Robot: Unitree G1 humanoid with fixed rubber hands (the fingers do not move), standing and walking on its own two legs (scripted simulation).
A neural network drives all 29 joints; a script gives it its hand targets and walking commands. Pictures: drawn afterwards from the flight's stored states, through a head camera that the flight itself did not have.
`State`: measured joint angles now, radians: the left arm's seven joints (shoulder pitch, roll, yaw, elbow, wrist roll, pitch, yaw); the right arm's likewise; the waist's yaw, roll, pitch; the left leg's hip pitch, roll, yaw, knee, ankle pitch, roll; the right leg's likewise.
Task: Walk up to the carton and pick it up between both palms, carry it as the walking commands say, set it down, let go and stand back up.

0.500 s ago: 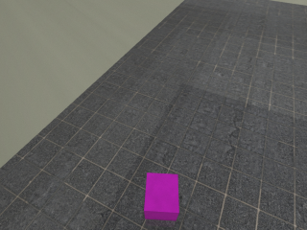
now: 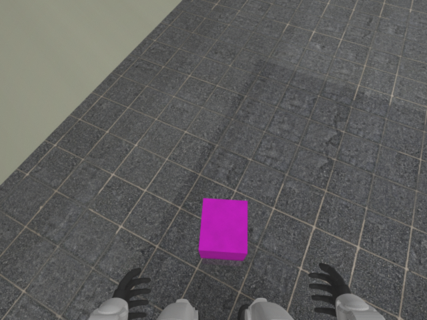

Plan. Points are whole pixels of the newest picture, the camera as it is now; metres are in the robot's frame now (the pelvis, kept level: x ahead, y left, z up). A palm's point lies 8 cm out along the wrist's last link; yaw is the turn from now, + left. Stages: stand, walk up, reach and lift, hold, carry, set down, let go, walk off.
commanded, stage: reach and lift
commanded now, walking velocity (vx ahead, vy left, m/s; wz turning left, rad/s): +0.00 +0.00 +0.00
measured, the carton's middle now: (223, 230) +0.42 -0.01 -0.66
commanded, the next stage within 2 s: none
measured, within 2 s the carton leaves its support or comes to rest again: neither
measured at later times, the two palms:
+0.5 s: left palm (137, 253) +0.24 +0.19 -0.15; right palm (326, 256) +0.24 -0.22 -0.15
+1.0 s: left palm (160, 194) +0.40 +0.17 -0.18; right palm (304, 194) +0.39 -0.21 -0.18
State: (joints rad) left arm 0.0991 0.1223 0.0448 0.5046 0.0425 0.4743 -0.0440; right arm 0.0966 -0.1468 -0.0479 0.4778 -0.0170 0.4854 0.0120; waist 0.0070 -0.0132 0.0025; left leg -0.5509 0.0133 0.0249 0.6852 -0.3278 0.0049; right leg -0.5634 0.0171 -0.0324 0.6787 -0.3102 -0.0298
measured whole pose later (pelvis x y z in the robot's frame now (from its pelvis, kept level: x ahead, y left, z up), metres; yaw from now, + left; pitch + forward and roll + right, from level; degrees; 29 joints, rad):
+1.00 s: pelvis -0.06 +0.00 -0.08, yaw +1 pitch +37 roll +1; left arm -0.91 0.14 0.23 0.82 0.03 0.11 0.11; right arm -0.92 -0.21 -0.27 0.86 0.02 0.10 -0.05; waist -0.03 -0.01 -0.02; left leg -1.37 -0.01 -0.01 1.06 -0.33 -0.01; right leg -1.38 0.02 0.00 1.06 -0.32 -0.02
